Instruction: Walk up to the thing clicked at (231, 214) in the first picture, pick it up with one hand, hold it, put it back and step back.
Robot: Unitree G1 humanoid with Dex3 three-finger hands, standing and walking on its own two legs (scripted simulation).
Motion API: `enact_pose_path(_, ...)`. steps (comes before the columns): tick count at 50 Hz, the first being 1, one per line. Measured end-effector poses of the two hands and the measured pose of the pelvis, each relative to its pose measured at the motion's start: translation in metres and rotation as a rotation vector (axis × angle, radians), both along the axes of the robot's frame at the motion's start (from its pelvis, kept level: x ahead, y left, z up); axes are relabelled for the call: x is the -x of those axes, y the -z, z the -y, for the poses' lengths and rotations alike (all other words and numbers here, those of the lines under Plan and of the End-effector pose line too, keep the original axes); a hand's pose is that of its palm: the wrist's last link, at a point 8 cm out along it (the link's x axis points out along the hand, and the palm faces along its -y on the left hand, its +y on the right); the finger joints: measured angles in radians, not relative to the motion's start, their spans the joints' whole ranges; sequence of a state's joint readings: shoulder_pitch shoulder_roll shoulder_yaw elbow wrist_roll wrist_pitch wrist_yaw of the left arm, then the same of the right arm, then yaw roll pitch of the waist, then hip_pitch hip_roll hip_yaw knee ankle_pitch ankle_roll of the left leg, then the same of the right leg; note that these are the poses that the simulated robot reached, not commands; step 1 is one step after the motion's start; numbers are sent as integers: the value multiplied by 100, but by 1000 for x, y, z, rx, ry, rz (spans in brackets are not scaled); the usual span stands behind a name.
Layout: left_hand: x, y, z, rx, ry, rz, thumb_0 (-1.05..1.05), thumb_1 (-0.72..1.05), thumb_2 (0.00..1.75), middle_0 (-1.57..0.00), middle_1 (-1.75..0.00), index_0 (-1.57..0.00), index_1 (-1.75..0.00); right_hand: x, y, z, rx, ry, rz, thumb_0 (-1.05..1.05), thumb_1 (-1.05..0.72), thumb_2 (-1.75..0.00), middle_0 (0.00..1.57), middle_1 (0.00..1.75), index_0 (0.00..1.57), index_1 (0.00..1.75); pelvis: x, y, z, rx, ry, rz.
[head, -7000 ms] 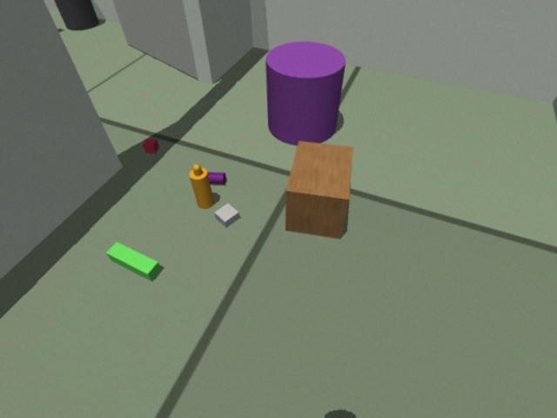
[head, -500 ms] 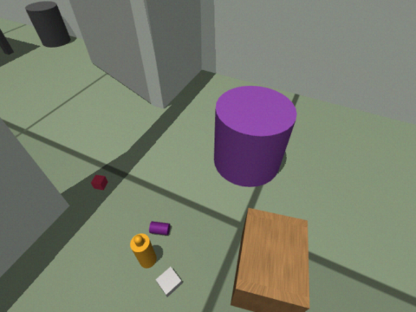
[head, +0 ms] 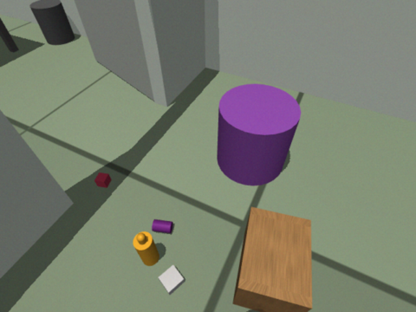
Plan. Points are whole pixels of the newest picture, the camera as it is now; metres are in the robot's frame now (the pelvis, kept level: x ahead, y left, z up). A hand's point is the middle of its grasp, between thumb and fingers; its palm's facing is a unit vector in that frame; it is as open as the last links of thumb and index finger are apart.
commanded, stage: stand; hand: left
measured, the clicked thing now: (171, 279) +0.39 +0.19 -0.76
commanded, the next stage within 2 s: walk up in 0.80 s
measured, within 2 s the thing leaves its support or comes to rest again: neither
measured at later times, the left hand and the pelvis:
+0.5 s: hand out of the picture +0.08 +0.25 -0.16, palm faces -0.03 -0.94 -0.34, open 7.4 cm; pelvis +0.00 +0.00 +0.00, yaw +0 degrees
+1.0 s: hand out of the picture +0.06 +0.25 -0.17, palm faces -0.04 -0.93 -0.37, open 7.4 cm; pelvis -0.02 -0.03 -0.01, yaw +0 degrees
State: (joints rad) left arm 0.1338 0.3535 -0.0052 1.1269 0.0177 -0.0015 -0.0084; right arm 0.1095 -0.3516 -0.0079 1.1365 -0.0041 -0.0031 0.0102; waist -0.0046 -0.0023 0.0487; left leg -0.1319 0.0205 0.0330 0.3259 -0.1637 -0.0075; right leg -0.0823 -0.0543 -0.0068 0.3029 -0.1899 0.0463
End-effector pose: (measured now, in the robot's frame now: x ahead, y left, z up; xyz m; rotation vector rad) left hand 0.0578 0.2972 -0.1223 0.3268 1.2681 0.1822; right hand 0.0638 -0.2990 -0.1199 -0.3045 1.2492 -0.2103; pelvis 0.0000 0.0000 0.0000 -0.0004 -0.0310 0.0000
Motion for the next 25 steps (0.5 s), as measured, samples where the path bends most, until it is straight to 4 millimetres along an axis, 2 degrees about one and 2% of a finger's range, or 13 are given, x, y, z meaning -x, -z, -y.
enact_pose_path(25,-13,-2,5,2,1,38,1,91,89,-20,-30,-20,-30,-10,-2,5,6,-7,26,0,-91,-90,21,30,20,30,-4,0,4,1,-4,5)
